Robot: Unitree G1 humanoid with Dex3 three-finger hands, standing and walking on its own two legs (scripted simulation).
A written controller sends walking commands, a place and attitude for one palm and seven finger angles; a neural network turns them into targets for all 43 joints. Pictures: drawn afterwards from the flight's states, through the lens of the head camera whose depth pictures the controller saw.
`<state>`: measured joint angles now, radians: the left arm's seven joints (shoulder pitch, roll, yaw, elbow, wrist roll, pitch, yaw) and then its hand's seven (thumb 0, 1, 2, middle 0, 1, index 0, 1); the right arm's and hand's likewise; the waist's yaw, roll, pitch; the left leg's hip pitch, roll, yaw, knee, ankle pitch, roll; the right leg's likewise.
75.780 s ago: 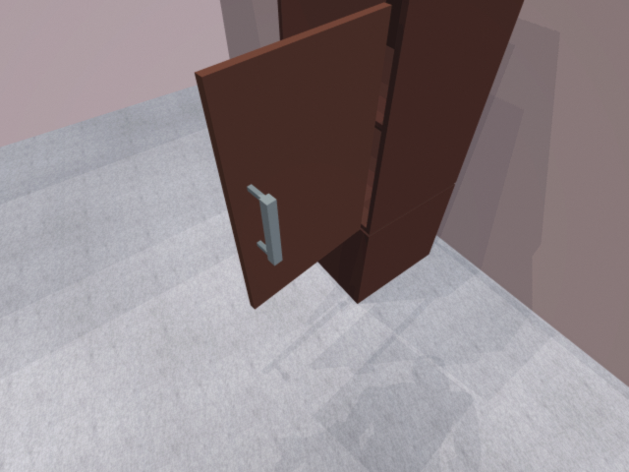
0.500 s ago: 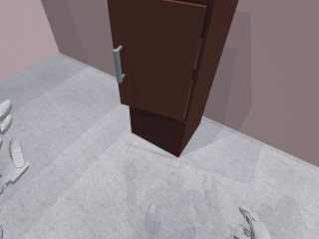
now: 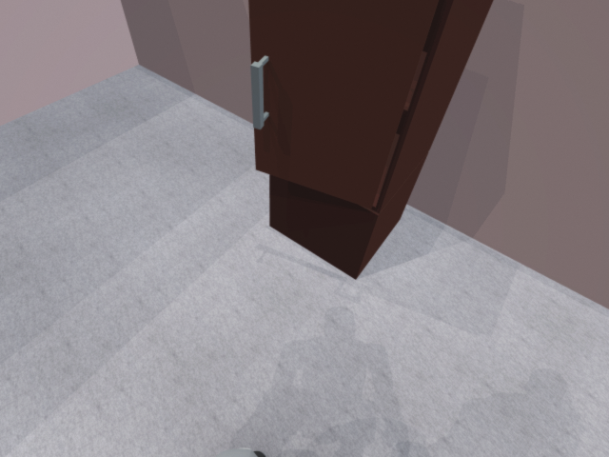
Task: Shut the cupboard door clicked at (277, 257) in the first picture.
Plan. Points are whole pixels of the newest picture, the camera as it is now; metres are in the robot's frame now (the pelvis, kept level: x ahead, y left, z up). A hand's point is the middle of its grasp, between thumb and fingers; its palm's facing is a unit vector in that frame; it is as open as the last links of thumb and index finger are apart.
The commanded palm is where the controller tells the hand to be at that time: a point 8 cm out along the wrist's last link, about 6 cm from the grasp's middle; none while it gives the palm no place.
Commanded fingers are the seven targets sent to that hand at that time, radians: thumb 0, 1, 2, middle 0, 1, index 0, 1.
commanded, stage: let the arm hang, fingers relaxed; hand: left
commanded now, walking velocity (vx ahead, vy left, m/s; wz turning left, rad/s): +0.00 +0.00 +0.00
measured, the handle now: (261, 93) +0.91 +0.17 -0.05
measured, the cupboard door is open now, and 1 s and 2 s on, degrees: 13 13 13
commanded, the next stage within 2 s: look to check the result in 0.62 s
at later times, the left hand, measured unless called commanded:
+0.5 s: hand out of the picture -0.02 +0.17 -0.17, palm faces +0.00 -0.99 -0.17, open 7.4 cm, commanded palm none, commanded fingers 0.00 0.90 0.90 -0.20 -0.30 -0.20 -0.30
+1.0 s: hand out of the picture -0.02 +0.15 -0.17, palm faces +0.01 -0.98 -0.17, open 7.4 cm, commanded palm none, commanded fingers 0.00 0.90 0.90 -0.20 -0.30 -0.20 -0.30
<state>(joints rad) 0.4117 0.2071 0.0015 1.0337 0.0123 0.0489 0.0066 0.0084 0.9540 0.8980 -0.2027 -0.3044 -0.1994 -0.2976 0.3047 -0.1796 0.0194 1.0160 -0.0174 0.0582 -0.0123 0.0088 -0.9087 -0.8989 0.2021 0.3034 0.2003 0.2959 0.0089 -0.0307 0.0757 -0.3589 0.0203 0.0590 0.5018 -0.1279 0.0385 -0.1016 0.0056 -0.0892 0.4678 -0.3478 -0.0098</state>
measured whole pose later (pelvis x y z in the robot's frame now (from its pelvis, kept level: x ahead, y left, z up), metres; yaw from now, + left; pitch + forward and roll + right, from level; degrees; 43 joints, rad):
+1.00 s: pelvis +0.02 -0.01 +0.01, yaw -2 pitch -2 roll +0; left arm 0.36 0.12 0.01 1.15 0.01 0.00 0.04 0.01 0.91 0.90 -0.20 -0.30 -0.20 -0.30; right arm 0.29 -0.12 0.00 1.14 -0.01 0.02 -0.03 0.00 -0.91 -0.90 0.20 0.30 0.20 0.30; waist -0.01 0.00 0.05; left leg -0.28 0.02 0.09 0.43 -0.12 0.02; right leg -0.04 0.01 -0.06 0.41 -0.34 -0.02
